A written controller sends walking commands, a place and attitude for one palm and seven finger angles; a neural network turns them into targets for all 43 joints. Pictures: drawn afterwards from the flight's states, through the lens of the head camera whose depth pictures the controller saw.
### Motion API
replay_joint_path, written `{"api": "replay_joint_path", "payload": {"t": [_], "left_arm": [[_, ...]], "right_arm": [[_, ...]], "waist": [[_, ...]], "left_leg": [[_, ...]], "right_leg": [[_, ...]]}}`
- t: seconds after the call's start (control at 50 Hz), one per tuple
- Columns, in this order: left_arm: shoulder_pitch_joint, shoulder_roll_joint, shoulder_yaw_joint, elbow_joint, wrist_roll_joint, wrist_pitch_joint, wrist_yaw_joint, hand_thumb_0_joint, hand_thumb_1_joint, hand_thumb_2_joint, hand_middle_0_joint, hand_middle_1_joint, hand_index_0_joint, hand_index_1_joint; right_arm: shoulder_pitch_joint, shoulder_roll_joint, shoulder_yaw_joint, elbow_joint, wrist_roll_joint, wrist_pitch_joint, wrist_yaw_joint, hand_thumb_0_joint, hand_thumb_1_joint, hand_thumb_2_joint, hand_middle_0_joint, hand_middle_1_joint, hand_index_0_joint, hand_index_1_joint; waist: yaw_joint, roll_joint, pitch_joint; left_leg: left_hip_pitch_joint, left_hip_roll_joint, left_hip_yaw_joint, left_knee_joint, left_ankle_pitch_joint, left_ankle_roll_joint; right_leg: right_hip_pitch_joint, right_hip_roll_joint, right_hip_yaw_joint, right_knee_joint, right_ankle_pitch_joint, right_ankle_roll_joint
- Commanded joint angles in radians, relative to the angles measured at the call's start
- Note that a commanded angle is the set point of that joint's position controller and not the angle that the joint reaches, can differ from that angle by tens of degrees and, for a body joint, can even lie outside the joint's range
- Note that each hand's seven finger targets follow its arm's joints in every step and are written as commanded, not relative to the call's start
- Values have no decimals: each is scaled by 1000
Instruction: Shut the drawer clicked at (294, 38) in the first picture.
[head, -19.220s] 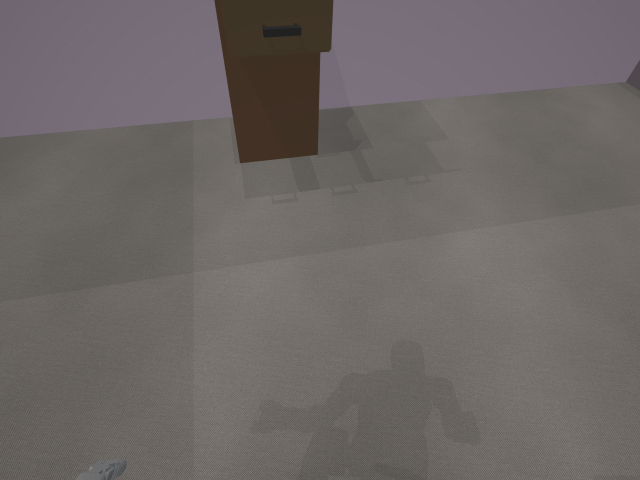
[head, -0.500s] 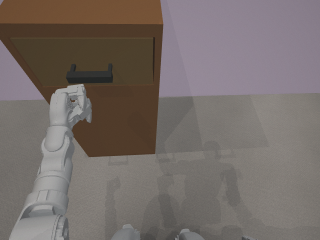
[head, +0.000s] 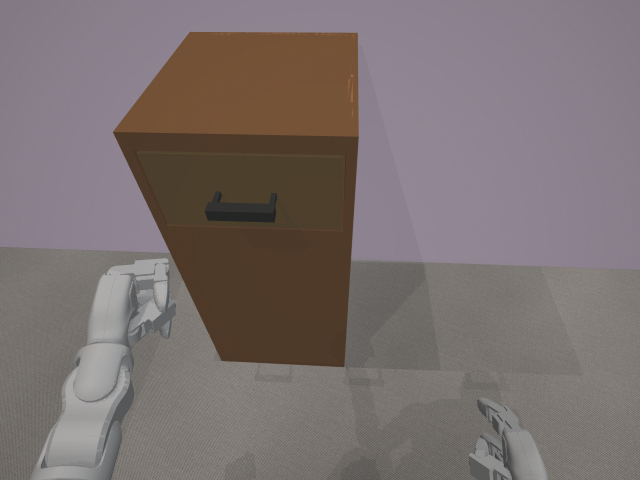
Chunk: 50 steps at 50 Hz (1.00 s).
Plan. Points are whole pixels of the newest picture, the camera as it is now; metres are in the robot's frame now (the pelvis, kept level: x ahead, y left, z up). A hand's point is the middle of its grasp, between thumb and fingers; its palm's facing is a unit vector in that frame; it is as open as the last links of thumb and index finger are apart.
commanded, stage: draw the hand back to the body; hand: left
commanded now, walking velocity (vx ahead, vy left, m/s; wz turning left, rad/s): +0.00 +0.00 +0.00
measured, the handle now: (243, 204) +0.58 +0.18 -0.01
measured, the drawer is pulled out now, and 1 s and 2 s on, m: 0.00 0.00 0.00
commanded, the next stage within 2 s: step back with the hand held close in 0.66 s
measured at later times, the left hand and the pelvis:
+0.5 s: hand (70, 353) +0.19 +0.23 +0.17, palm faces +0.37 -0.84 -0.40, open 3.3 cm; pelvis +0.01 +0.00 +0.01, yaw +0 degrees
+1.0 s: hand (59, 358) +0.19 +0.24 +0.17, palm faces +0.32 -0.83 -0.46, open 3.2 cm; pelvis -0.01 +0.00 +0.01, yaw -1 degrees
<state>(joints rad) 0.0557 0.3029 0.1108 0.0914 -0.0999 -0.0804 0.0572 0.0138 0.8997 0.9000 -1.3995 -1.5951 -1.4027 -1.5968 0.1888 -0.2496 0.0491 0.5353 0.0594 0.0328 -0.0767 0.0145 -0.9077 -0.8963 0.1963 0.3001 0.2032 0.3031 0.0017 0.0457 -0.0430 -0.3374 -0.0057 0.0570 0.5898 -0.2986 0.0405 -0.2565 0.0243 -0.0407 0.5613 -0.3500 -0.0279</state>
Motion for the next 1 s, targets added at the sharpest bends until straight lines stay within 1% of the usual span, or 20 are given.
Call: {"api": "replay_joint_path", "payload": {"t": [0.0,0.02,0.04,0.06,0.08,0.16,0.18,0.26,0.28,0.38,0.46,0.52,0.64,0.74,0.76,0.78,0.8,0.84,0.86,0.98], "left_arm": [[-154,175,109,-339,11,-45,46,0,900,900,-1400,-1600,-1400,-1600],[-110,155,96,-364,7,-41,47,0,900,900,-1400,-1600,-1400,-1600],[-79,169,114,-392,10,-40,49,0,900,900,-1400,-1600,-1400,-1600],[-31,181,130,-395,8,-36,49,0,900,900,-1400,-1600,-1400,-1600],[-4,155,114,-437,6,-37,47,0,900,900,-1400,-1600,-1400,-1600],[102,184,165,-513,11,-36,47,0,900,900,-1400,-1600,-1400,-1600],[125,162,151,-556,7,-39,47,0,900,900,-1400,-1600,-1400,-1600],[236,201,217,-613,10,-45,50,0,900,900,-1400,-1600,-1400,-1600],[261,178,205,-642,6,-47,49,0,900,900,-1400,-1600,-1400,-1600],[371,193,249,-731,2,-61,49,0,900,900,-1400,-1600,-1400,-1600],[444,224,308,-787,4,-78,55,0,900,900,-1400,-1600,-1400,-1600],[435,169,259,-728,5,-75,54,0,900,900,-1400,-1600,-1400,-1600],[398,199,283,-752,13,-89,64,0,900,900,-1400,-1600,-1400,-1600],[399,197,281,-768,11,-89,64,0,900,900,-1400,-1600,-1400,-1600],[399,208,289,-766,12,-87,65,0,900,900,-1400,-1600,-1400,-1600],[243,357,441,-890,23,-138,73,0,900,900,-1400,-1600,-1400,-1600],[350,281,398,-765,27,-147,65,0,900,900,-1400,-1600,-1400,-1600],[467,186,316,-705,33,-143,50,0,900,900,-1400,-1600,-1400,-1600],[478,187,318,-717,34,-150,49,0,900,900,-1400,-1600,-1400,-1600],[569,232,357,-787,33,-155,60,0,900,900,-1400,-1600,-1400,-1600]], "right_arm": [[-106,-102,-41,-133,-16,-66,-8,0,-900,-900,200,300,200,300],[-110,-97,-41,-132,-20,-73,-5,0,-900,-900,200,300,200,300],[-117,-101,-42,-130,-21,-77,-3,0,-900,-900,200,300,200,300],[-117,-104,-43,-125,-26,-81,-1,0,-900,-900,200,300,200,300],[-121,-97,-45,-128,-25,-85,2,0,-900,-900,200,300,200,300],[-125,-101,-50,-117,-34,-97,10,0,-900,-900,200,300,200,300],[-125,-93,-51,-122,-33,-102,12,0,-900,-900,200,300,200,300],[-127,-97,-57,-115,-41,-118,16,0,-900,-900,200,300,200,300],[-127,-90,-58,-120,-40,-120,17,0,-900,-900,200,300,200,300],[-126,-86,-62,-117,-41,-142,17,0,-900,-900,200,300,200,300],[-129,-83,-68,-113,-39,-164,15,0,-900,-900,200,300,200,300],[-120,-85,-71,-103,-39,-165,12,0,-900,-900,200,300,200,300],[-121,-86,-71,-101,-44,-180,3,0,-900,-900,200,300,200,300],[-131,-80,-67,-101,-44,-193,2,0,-900,-900,200,300,200,300],[-130,-80,-67,-97,-44,-194,1,0,-900,-900,200,300,200,300],[-113,-108,-74,-126,-48,-170,10,0,-900,-900,200,300,200,300],[-107,-86,-75,-96,-54,-155,11,0,-900,-900,200,300,200,300],[-101,-93,-83,-110,-54,-126,23,0,-900,-900,200,300,200,300],[-110,-96,-88,-118,-55,-118,24,0,-900,-900,200,300,200,300],[-114,-89,-101,-149,-50,-70,18,0,-900,-900,200,300,200,300]], "waist": [[8,21,-149],[8,4,-135],[14,11,-133],[21,-27,-120],[17,-21,-109],[28,-14,-75],[24,23,-72],[40,-33,-53],[37,-12,-51],[45,13,-41],[60,-1,-32],[40,-38,34],[54,-17,-11],[58,1,3],[60,20,8],[17,2,93],[11,-59,88],[5,-68,52],[8,-36,40],[12,-34,-70]], "left_leg": [[248,21,-64,-143,215,2],[257,24,-65,-152,229,2],[272,24,-58,-158,250,3],[262,24,-61,-166,259,4],[274,27,-56,-172,273,3],[295,25,-47,-184,307,3],[298,26,-46,-186,315,2],[298,24,-45,-187,329,3],[299,25,-45,-189,328,5],[298,25,-45,-181,328,3],[290,26,-49,-176,317,1],[269,30,-50,-183,257,4],[280,23,-51,-185,236,8],[275,23,-51,-183,240,4],[273,22,-53,-187,237,1],[199,42,-70,-154,163,21],[199,39,-77,-135,158,19],[205,53,-69,-138,208,15],[208,54,-69,-150,245,17],[189,82,-79,-168,387,19]], "right_leg": [[60,-23,40,-156,280,0],[73,-24,38,-162,294,0],[81,-23,39,-174,316,2],[101,-22,37,-183,324,3],[107,-24,37,-184,337,3],[114,-21,38,-216,368,6],[129,-27,38,-209,371,4],[130,-21,33,-227,382,8],[138,-27,34,-218,382,7],[136,-30,35,-221,385,9],[127,-23,34,-231,370,8],[86,-26,32,-233,310,12],[105,-34,39,-232,288,10],[109,-33,45,-235,295,8],[113,-31,47,-244,286,5],[29,-90,174,-298,350,14],[30,-113,167,-294,369,8],[44,-114,146,-265,405,21],[47,-107,134,-252,425,27],[111,-85,88,-176,469,39]]}}
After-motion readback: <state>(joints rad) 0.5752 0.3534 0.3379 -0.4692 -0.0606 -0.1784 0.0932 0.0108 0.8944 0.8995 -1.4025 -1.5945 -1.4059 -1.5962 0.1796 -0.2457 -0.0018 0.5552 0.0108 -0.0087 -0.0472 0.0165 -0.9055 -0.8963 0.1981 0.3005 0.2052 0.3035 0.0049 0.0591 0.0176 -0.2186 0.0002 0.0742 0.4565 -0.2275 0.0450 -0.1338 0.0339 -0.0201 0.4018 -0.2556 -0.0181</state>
